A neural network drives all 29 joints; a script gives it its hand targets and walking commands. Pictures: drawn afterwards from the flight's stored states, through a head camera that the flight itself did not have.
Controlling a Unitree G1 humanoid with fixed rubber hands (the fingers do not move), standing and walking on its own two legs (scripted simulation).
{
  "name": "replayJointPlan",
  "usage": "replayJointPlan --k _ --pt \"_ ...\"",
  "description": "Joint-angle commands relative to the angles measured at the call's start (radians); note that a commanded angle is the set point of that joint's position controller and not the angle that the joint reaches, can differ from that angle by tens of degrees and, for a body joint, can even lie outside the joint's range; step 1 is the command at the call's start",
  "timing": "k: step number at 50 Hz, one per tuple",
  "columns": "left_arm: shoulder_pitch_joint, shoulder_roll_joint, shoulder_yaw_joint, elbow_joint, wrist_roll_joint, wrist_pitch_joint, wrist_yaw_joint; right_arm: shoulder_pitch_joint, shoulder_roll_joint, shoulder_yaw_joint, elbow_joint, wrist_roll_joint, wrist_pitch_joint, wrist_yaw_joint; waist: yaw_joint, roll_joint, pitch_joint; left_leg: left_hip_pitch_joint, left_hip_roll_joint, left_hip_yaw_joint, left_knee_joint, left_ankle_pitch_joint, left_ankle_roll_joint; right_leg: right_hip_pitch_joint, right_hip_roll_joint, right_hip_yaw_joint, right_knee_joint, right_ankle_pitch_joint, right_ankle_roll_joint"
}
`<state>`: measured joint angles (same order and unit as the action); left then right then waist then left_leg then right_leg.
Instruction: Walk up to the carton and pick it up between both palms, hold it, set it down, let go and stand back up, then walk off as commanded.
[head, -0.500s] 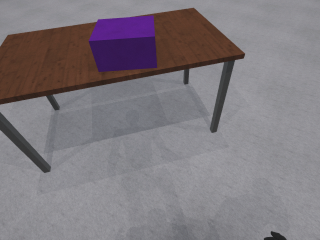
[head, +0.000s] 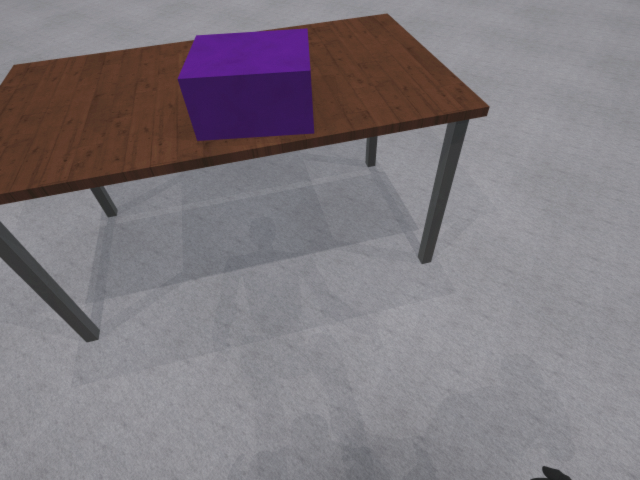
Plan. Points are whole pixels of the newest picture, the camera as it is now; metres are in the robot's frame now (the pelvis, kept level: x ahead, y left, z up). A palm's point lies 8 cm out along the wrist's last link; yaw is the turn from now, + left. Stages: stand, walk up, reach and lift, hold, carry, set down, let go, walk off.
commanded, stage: stand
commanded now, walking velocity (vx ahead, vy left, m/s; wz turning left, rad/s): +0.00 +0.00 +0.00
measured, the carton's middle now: (253, 83) +1.05 +0.17 +0.01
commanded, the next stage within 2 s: walk up in 1.50 s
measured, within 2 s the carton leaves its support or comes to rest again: neither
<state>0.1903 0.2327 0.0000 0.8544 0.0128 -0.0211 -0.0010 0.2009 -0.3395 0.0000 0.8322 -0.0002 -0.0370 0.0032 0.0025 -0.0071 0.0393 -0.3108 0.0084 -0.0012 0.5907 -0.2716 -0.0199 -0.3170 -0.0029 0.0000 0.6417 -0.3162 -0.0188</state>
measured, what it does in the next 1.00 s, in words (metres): stands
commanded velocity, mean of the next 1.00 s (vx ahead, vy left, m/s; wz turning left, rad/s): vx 0.00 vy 0.00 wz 0.00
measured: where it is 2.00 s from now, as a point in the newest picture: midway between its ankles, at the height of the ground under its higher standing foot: outside the picture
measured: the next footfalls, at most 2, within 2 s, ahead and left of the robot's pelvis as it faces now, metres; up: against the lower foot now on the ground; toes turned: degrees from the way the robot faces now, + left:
left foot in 1.98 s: +0.13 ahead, +0.17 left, +0.00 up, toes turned +4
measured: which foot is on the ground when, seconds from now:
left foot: down 0.00-1.00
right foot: down 0.00-1.00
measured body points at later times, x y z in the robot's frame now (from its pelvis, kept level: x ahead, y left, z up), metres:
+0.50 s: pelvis +0.00 +0.00 +0.00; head +0.02 +0.00 +0.45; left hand +0.10 +0.25 -0.13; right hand +0.11 -0.29 -0.11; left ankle +0.03 +0.14 -0.73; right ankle +0.02 -0.11 -0.73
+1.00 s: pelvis +0.00 +0.00 +0.00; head +0.02 +0.00 +0.45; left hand +0.10 +0.25 -0.13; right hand +0.11 -0.29 -0.11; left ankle +0.03 +0.14 -0.73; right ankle +0.02 -0.11 -0.73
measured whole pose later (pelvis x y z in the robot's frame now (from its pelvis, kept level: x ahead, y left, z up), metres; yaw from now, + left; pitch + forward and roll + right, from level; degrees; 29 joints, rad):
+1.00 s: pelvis +0.00 +0.00 +0.00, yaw +0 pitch +0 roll +1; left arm 0.19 0.23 0.00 0.87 0.01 -0.02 0.00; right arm 0.20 -0.34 0.00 0.84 0.00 -0.04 0.00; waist 0.00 -0.02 0.04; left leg -0.31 0.01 0.00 0.57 -0.26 -0.02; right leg -0.31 0.00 0.00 0.62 -0.30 -0.02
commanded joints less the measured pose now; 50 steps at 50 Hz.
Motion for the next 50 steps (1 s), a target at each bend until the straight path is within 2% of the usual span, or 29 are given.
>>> replayJointPlan --k 1,4,7,14,26,31,41,43,45,50 --pt "-0.107 0.288 0.063 -0.014 -0.004 -0.038 0.007 -0.043 -0.184 -0.05 0.019 -0.009 -0.025 -0.003 -0.009 -0.109 -0.089 0.116 0.096 -0.091 -0.117 0.145 0.08 0.055 -0.126 0.151 -0.252 0.157 -0.043" --pt "-0.097 0.279 0.061 -0.013 -0.007 -0.038 0.006 -0.051 -0.184 -0.051 0.016 -0.009 -0.026 -0.004 0.001 -0.104 -0.105 0.118 0.096 -0.092 -0.116 0.145 0.081 0.07 -0.123 0.148 -0.248 0.157 -0.04" --pt "-0.113 0.289 0.064 -0.011 -0.005 -0.038 0.006 -0.049 -0.181 -0.05 0.02 -0.008 -0.024 -0.003 -0.004 -0.117 -0.095 0.116 0.094 -0.089 -0.119 0.142 0.078 0.062 -0.124 0.147 -0.257 0.15 -0.039" --pt "-0.102 0.28 0.062 -0.007 -0.005 -0.038 0.005 -0.046 -0.184 -0.049 0.021 -0.009 -0.026 -0.004 -0.003 -0.098 -0.104 0.117 0.098 -0.092 -0.123 0.143 0.08 0.074 -0.125 0.148 -0.258 0.157 -0.038" --pt "-0.105 0.286 0.063 -0.001 -0.005 -0.039 0.006 -0.034 -0.18 -0.047 0.027 -0.008 -0.025 -0.002 -0.006 -0.109 -0.12 0.127 0.098 -0.09 -0.119 0.157 0.078 0.078 -0.128 0.143 -0.257 0.172 -0.038" --pt "-0.092 0.284 0.062 0.002 -0.007 -0.038 0.005 -0.038 -0.187 -0.048 0.029 -0.008 -0.025 -0.002 0.002 -0.105 -0.118 0.119 0.102 -0.096 -0.128 0.159 0.08 0.084 -0.12 0.137 -0.249 0.165 -0.034" --pt "-0.1 0.289 0.062 0.003 -0.004 -0.038 0.007 -0.038 -0.18 -0.047 0.028 -0.006 -0.025 -0.002 -0.006 -0.113 -0.124 0.129 0.1 -0.091 -0.126 0.16 0.077 0.08 -0.123 0.139 -0.253 0.172 -0.034" --pt "-0.094 0.282 0.059 0.003 -0.005 -0.038 0.006 -0.047 -0.189 -0.049 0.027 -0.008 -0.026 -0.003 0.002 -0.096 -0.127 0.127 0.104 -0.095 -0.123 0.152 0.08 0.081 -0.127 0.145 -0.258 0.16 -0.036" --pt "-0.101 0.292 0.063 0.004 -0.003 -0.037 0.006 -0.038 -0.182 -0.048 0.028 -0.007 -0.024 -0.002 -0.006 -0.107 -0.129 0.131 0.1 -0.093 -0.127 0.152 0.075 0.085 -0.124 0.139 -0.257 0.161 -0.034" --pt "-0.098 0.282 0.06 0.003 -0.005 -0.038 0.005 -0.041 -0.182 -0.046 0.029 -0.007 -0.025 -0.004 -0.001 -0.11 -0.127 0.127 0.103 -0.096 -0.123 0.162 0.078 0.085 -0.127 0.142 -0.258 0.174 -0.037"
